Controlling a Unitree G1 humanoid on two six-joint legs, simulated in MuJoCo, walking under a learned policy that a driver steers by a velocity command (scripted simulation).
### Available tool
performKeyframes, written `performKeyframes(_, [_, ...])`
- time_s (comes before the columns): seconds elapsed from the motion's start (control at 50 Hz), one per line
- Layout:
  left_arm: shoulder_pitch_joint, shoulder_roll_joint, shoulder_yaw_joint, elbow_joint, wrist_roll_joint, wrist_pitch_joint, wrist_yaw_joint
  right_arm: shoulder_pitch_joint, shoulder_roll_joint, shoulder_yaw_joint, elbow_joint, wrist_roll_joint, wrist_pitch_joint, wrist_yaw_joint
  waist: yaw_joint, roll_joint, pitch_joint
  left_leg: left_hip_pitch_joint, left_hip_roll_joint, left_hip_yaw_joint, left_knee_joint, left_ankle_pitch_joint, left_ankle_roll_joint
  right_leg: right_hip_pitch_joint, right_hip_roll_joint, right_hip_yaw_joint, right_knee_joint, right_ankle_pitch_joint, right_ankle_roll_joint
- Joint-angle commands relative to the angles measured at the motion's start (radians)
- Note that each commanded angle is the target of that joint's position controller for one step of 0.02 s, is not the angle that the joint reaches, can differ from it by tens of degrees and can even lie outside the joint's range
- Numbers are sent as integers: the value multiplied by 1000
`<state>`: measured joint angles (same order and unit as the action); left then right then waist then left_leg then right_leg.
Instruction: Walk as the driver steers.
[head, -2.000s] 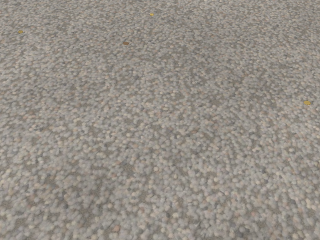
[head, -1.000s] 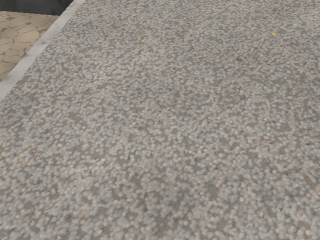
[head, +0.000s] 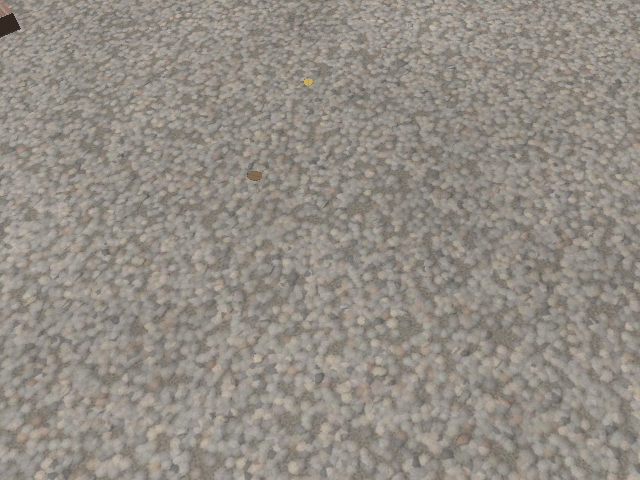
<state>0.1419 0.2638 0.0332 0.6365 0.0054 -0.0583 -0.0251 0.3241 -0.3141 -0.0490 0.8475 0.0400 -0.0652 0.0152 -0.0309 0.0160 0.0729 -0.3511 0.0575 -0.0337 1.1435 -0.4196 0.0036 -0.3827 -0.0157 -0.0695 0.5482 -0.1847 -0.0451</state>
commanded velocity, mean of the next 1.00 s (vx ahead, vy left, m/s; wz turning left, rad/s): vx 0.50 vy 0.00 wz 0.49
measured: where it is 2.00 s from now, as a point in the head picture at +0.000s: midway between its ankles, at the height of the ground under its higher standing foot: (169, 274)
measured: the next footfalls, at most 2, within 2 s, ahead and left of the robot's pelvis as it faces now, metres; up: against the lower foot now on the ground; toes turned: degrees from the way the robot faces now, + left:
left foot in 0.42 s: +0.37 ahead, +0.17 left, +0.00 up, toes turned +16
right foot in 0.90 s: +0.71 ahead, +0.08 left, +0.00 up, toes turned +34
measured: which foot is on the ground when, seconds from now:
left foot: up 0.00-0.40, down 0.42-0.90, up 0.92-1.00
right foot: down 0.00-0.44, up 0.46-0.88, down 0.90-1.00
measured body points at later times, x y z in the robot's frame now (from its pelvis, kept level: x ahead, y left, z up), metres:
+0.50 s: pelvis +0.27 +0.07 -0.01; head +0.31 +0.09 +0.43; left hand +0.27 +0.36 -0.14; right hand +0.51 -0.15 -0.11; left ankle +0.34 +0.16 -0.73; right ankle +0.13 -0.11 -0.64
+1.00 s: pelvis +0.56 +0.12 +0.00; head +0.58 +0.12 +0.45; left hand +0.57 +0.43 -0.08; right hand +0.77 -0.09 -0.12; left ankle +0.39 +0.16 -0.65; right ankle +0.68 +0.06 -0.73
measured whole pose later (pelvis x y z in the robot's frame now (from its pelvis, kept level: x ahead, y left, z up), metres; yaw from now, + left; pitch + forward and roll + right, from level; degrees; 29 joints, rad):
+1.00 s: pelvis +0.56 +0.12 +0.00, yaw +33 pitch +1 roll -1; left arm 0.14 0.27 0.05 0.71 0.00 -0.11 -0.03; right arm 0.34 -0.30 -0.06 0.74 0.03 -0.03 -0.02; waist -0.02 0.03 0.02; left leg -0.33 -0.07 -0.14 1.13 -0.45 0.03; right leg -0.37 0.05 0.00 0.52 -0.17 -0.03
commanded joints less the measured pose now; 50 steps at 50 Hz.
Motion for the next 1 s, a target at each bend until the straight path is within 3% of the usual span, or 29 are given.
performKeyframes(0.02, [88, 108, 43, -3, 4, -31, 2, -6, -94, -30, -77, -7, 4, -8, 41, -142, -118, -242, 88, -57, 42, 134, -3, 278, -253, 260, -343, 54, -154])
performKeyframes(0.06, [67, 104, 48, 17, 8, -53, 4, 11, -55, -26, -67, -5, 27, -11, 17, -110, -89, -227, 87, -60, 26, 185, -18, 225, -251, 179, -399, 131, -164])
performKeyframes(0.12, [78, 113, 56, 53, 17, -63, 17, -56, -43, -26, -90, -10, 36, -15, 22, -82, -33, -307, 83, -86, -90, 306, -32, 244, -237, 65, -427, 207, -150])
performKeyframes(0.2, [101, 148, 67, 80, 10, -53, 32, -168, -13, -11, -125, -19, 25, 11, 60, -61, 5, -299, 66, -25, -338, 476, -21, 286, -224, -50, -444, 227, -128])
performKeyframes(0.3, [172, 188, 85, 127, -16, -22, 38, -302, -13, -3, -198, -19, 24, 42, 105, -42, 53, -357, 51, 42, -484, 410, 29, 449, -279, -104, -394, 302, -116])
performKeyframes(0.32, [173, 196, 88, 132, -21, -13, 39, -310, -18, -5, -210, -19, 25, 47, 99, -47, 48, -352, 40, 60, -498, 370, 44, 480, -286, -115, -363, 370, -108])
performKeyframes(0.36, [156, 225, 96, 130, -27, 2, 44, -276, -45, -19, -223, -18, 30, 52, 61, -79, -7, -254, -20, 119, -503, 275, 82, 513, -283, -142, -242, 694, -85])
performKeyframes(0.38, [145, 238, 98, 127, -31, 11, 48, -208, -70, -35, -215, -16, 34, 51, 17, -95, -59, -156, -62, 148, -496, 227, 105, 513, -275, -154, -127, 850, -72])
performKeyframes(0.4, [128, 240, 97, 122, -37, 19, 49, -80, -112, -60, -187, -12, 37, 43, -60, -88, -131, 21, -109, 164, -536, 238, 138, 464, -246, -175, 55, 899, -47])
performKeyframes(0.42, [131, 219, 86, 115, -32, 15, 53, 86, -178, -96, -145, -11, 45, 26, -142, -42, -218, 308, -112, 93, -587, 283, 180, 288, -204, -182, 316, 730, -4])
performKeyframes(0.44, [206, 79, 45, 66, 11, -3, 46, 106, -295, -120, -139, -4, 48, 7, -53, 227, -273, 631, 142, -399, -636, 202, 332, -153, -36, -153, 688, -138, 72])
performKeyframes(0.46, [175, 92, 31, 42, -10, -45, 35, 99, -271, -103, -187, -16, 26, 17, -63, 180, -445, 764, 281, -844, -819, 39, 460, -334, 81, 114, 875, -440, 78])
performKeyframes(0.48, [57, 168, 50, 14, -49, -70, 24, 76, -194, -82, -180, -22, 10, 23, -102, 84, -337, 712, 262, -724, -868, 74, 392, -431, 18, 180, 871, -353, 54])
performKeyframes(0.5, [28, 162, 44, 1, -51, -85, 24, 34, -163, -74, -178, -18, -1, 23, -68, 43, -230, 580, 219, -584, -862, 153, 353, -427, -26, 171, 788, -264, 34])
performKeyframes(0.52, [29, 157, 46, 14, -24, -90, 33, -35, -131, -65, -185, -16, -4, 21, -20, -15, -164, 442, 175, -477, -857, 271, 317, -373, -65, 167, 694, -205, 35])
performKeyframes(0.54, [41, 170, 55, 21, -4, -83, 36, -79, -98, -53, -201, -24, -5, 16, 13, -2, -139, 346, 141, -403, -871, 378, 302, -300, -88, 171, 631, -163, 41])
performKeyframes(0.56, [56, 170, 58, 22, 1, -71, 33, -96, -94, -50, -214, -33, -5, 12, 34, 18, -132, 287, 125, -376, -890, 439, 302, -250, -93, 170, 602, -139, 52])
performKeyframes(0.6, [65, 141, 51, 22, 10, -51, 31, -91, -110, -54, -210, -27, -8, 1, 46, 12, -119, 212, 108, -316, -909, 542, 308, -222, -91, 146, 519, -115, 84])
performKeyframes(0.68, [-72, 89, 29, -17, 10, -39, 29, -47, -145, -63, -190, -20, 2, -25, 3, 38, -71, 112, 32, -215, -912, 495, 253, -190, -46, 117, 225, 118, 126])
performKeyframes(0.72, [-142, 79, 22, -30, 2, -45, 21, -22, -148, -64, -182, -18, 10, -31, -29, 61, -66, 89, 13, -211, -898, 411, 223, -132, -10, 110, 85, 232, 129])
performKeyframes(0.8, [-197, 120, 35, -50, -14, -61, 4, 31, -143, -63, -160, -11, 22, -35, -44, 80, -67, 165, 57, -319, -824, 311, 201, -90, 14, 149, -36, 238, 106])
performKeyframes(0.84, [-164, 146, 47, -45, -16, -70, 0, 20, -141, -65, -162, -13, 26, -38, -18, 105, -68, 209, 82, -378, -766, 315, 185, -57, 11, 161, -56, 158, 76])
performKeyframes(0.88, [-18, 173, 68, -6, -11, -79, 6, -2, -107, -55, -169, -20, 29, -36, 61, 113, -123, 203, 42, -359, -640, 399, 148, 129, 9, 128, -110, 139, 27])
performKeyframes(0.9, [110, 211, 80, 10, 9, -84, 11, 10, -47, -32, -178, -32, 26, -31, 113, 47, -249, 131, -11, -294, -411, 345, 115, 353, -111, 233, -90, 101, -32])
performKeyframes(0.92, [221, 301, 102, 41, 28, -75, 11, 146, 19, -11, -195, -12, 16, -31, 75, -235, -381, -195, -163, -157, -70, 11, 36, 690, -328, 662, -160, -99, -196])
performKeyframes(0.94, [249, 242, 93, 64, -2, -69, -2, 174, -46, -15, -179, 3, 12, -33, 83, -307, -363, -374, -130, -160, 99, -164, 20, 712, -393, 912, -259, -369, -239])
performKeyframes(0.96, [196, 168, 72, 53, -13, -65, 0, 81, -118, -33, -177, 3, 12, -32, 105, -186, -219, -426, -87, -173, 158, -79, 18, 598, -353, 795, -283, -419, -202])
performKeyframes(0.98, [147, 141, 62, 47, -5, -57, 2, -4, -126, -35, -194, -10, 14, -33, 100, -110, -143, -412, -53, -131, 152, -9, 18, 485, -309, 651, -283, -319, -171])
performKeyframes(1.0, [115, 123, 54, 53, 0, -52, 3, -62, -113, -34, -212, -26, 9, -31, 88, -79, -79, -400, -29, -119, 99, 38, 19, 381, -267, 551, -302, -195, -166])
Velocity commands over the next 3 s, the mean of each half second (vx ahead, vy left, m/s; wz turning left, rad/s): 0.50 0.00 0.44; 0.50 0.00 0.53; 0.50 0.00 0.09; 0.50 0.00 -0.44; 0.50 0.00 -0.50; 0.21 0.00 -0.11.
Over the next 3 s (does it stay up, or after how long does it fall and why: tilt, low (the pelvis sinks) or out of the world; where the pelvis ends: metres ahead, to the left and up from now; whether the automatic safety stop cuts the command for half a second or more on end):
stays up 1.43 0.50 0.00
